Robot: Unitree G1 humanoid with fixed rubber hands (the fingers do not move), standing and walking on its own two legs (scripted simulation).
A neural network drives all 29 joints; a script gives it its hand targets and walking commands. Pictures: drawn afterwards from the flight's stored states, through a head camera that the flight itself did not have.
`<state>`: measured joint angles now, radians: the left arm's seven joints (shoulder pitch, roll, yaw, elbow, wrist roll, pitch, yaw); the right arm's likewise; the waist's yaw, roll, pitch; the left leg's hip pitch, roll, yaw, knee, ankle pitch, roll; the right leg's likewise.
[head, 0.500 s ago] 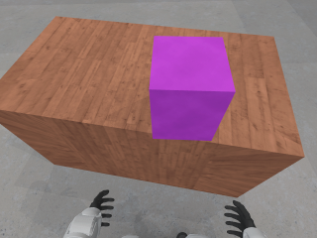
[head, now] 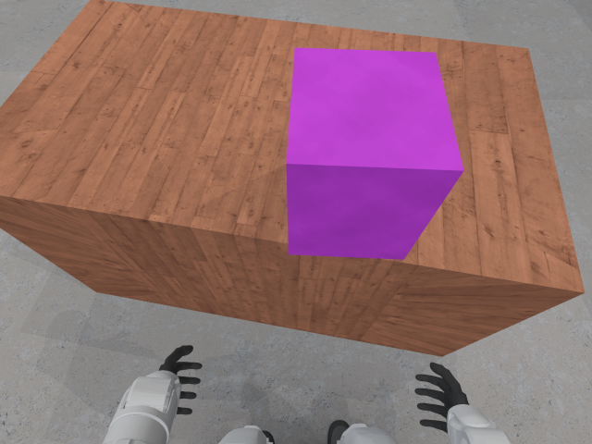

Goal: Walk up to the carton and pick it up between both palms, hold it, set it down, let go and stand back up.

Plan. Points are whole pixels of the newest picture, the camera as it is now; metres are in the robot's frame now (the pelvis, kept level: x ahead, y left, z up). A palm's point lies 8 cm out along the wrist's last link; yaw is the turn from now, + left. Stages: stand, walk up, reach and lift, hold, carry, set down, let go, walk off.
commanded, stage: set down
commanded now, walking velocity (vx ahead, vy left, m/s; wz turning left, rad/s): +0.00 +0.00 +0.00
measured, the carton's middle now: (354, 163) +0.50 -0.06 +0.01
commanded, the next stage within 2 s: let go in 0.10 s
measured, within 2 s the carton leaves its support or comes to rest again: neither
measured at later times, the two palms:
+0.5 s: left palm (146, 388) +0.18 +0.22 -0.05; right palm (512, 405) +0.17 -0.26 -0.06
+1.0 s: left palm out of the picture +0.11 +0.22 -0.06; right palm out of the picture +0.11 -0.24 -0.09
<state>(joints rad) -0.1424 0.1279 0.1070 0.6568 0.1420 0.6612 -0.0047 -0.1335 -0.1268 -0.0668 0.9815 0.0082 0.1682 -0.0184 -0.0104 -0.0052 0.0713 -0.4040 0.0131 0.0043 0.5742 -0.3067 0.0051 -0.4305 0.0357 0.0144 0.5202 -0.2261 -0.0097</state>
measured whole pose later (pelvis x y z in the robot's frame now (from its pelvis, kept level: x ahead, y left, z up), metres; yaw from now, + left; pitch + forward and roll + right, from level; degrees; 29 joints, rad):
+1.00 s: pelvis -0.03 -0.02 +0.00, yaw +0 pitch -3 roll +1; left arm 0.24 0.25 -0.06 0.44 -0.06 0.21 0.04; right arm 0.19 -0.14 -0.16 0.77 -0.12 -0.21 0.06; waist 0.02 0.01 0.01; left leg -0.22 0.02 0.04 0.52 -0.26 -0.01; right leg -0.28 0.03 0.02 0.54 -0.22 -0.03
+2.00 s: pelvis +0.03 +0.05 +0.00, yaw -2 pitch -1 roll -1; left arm 0.36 0.15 0.01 1.01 0.01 0.01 0.05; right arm 0.37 -0.13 -0.03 1.01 -0.02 -0.01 -0.04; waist 0.00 -0.01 -0.01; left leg -0.14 -0.05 0.08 0.50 -0.35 0.09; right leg -0.20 -0.04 0.07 0.49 -0.28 0.08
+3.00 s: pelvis +0.01 +0.05 +0.01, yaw -3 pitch -2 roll +0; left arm 0.32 0.08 -0.01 1.19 0.01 0.01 0.05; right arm 0.37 -0.09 0.00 1.13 -0.01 -0.02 -0.04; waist -0.01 -0.01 0.03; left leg -0.12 -0.05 0.10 0.44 -0.30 0.09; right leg -0.19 -0.05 0.08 0.44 -0.23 0.08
